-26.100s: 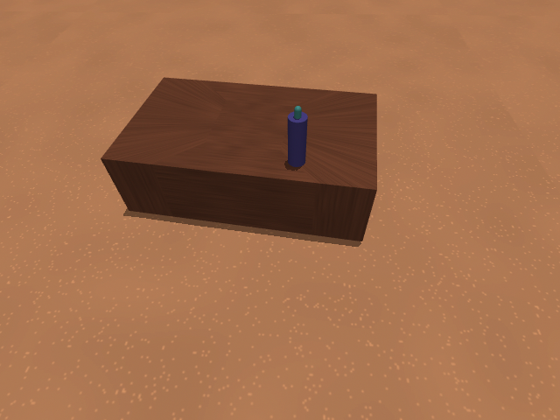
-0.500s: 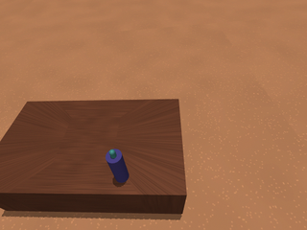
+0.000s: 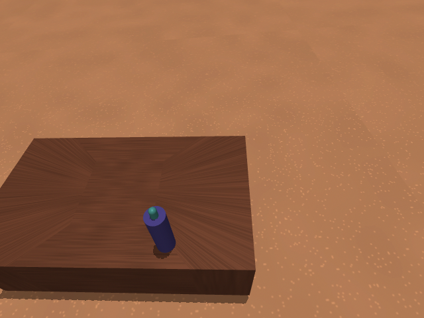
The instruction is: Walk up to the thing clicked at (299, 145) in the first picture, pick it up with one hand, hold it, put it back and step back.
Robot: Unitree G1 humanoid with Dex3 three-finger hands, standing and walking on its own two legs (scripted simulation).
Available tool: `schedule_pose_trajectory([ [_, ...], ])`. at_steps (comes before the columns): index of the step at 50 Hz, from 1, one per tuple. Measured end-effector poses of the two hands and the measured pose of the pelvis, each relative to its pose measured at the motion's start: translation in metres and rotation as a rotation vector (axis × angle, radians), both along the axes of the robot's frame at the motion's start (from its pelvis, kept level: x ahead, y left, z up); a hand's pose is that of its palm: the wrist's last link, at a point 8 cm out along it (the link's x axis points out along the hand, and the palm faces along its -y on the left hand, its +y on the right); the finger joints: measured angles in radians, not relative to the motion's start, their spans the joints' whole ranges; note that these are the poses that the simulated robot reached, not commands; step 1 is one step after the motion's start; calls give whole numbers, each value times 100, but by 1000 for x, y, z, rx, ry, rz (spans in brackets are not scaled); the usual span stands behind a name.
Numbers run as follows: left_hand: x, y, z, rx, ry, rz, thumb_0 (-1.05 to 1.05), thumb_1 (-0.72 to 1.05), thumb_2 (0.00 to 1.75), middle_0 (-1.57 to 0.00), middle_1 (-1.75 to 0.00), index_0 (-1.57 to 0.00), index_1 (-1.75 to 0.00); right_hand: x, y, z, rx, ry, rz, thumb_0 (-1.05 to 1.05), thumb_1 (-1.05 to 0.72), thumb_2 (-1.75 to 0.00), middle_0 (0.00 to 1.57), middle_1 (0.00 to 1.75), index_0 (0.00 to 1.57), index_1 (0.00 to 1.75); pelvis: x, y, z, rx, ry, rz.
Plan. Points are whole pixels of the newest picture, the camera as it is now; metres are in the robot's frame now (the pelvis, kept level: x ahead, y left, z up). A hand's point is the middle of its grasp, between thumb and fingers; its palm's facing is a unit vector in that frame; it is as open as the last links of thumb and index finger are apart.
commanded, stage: stand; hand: left
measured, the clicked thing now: (159, 228) +0.46 +0.21 -0.33
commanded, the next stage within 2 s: none
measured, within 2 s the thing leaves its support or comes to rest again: neither
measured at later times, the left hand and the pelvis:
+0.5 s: hand out of the picture +0.07 +0.25 -0.15, palm faces +0.00 -0.93 -0.36, open 7.5 cm; pelvis +0.00 +0.00 +0.00, yaw +0 degrees
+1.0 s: hand out of the picture +0.08 +0.25 -0.15, palm faces -0.01 -0.94 -0.35, open 7.4 cm; pelvis +0.00 +0.00 +0.00, yaw -1 degrees
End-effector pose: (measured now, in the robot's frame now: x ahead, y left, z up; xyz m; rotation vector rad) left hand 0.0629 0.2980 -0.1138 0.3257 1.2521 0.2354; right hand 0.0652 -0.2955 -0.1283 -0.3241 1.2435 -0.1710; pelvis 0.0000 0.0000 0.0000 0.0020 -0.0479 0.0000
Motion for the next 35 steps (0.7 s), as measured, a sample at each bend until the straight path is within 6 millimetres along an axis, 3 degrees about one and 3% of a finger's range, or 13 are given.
schedule_pose_trajectory([
  [7,-1,-2,0,-3,4,-1,0,33,74,-20,-28,-20,-28,-4,0,-2,6,12,-4,1,-90,-90,20,30,20,30,0,-1,0,0,0,0],
  [15,1,-4,0,-4,-11,-6,0,75,87,-21,-29,-20,-29,-4,-1,-1,8,4,-7,1,-90,-90,20,30,20,30,-1,-3,0,-1,-2,0],
  [22,2,-4,0,-9,-18,-6,1,87,89,-21,-30,-21,-30,-5,-2,0,6,1,-6,1,-90,-90,20,30,20,30,-2,-3,0,-1,-2,0],
  [35,-2,-3,-2,-12,6,-4,1,90,90,-21,-30,-21,-30,-8,-3,1,2,21,-11,1,-90,-90,20,30,20,30,1,-3,0,-2,4,-2],
])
